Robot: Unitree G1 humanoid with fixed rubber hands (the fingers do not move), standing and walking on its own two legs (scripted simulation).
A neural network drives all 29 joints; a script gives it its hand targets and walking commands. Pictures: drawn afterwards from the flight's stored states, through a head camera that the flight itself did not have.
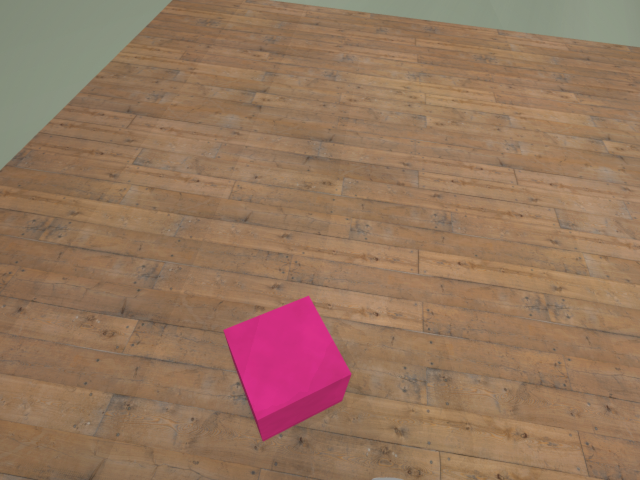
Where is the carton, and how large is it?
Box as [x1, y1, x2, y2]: [223, 296, 350, 440]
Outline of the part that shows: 308,296 223,330 235,367 262,440 340,401 342,399 350,376 348,368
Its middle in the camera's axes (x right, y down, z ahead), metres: -0.10 +0.36 +1.14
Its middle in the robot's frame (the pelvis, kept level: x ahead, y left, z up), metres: +0.50 +0.04 -0.66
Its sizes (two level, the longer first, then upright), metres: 0.265 0.263 0.242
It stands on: the floor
